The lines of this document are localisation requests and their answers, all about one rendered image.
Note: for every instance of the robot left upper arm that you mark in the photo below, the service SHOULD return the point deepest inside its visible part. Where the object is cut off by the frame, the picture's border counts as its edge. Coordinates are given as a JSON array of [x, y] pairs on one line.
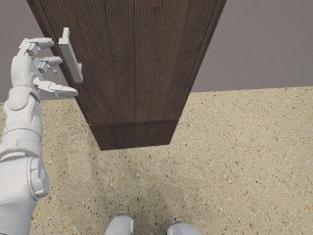
[[23, 182]]

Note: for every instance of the handle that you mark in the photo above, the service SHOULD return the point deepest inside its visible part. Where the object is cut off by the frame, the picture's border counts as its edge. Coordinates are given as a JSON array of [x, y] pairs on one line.
[[74, 67]]

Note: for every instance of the robot thigh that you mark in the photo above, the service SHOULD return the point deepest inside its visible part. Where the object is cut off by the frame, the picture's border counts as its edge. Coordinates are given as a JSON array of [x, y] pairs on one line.
[[182, 229], [121, 225]]

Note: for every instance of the cupboard door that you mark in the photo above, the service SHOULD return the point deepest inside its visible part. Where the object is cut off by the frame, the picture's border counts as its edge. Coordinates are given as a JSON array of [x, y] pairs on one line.
[[138, 57]]

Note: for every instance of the left robot forearm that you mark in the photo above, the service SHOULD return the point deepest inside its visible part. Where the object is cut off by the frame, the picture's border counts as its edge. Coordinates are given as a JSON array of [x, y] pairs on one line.
[[22, 135]]

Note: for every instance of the robot left thigh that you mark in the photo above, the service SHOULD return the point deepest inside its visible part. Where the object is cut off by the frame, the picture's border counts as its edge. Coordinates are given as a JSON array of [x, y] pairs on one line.
[[121, 225]]

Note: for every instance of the left robot hand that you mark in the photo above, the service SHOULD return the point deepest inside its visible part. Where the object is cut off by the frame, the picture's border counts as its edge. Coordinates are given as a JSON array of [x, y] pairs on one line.
[[24, 71]]

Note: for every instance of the robot right thigh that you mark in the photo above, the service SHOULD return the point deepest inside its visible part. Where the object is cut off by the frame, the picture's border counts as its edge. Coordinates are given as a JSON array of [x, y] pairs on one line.
[[182, 229]]

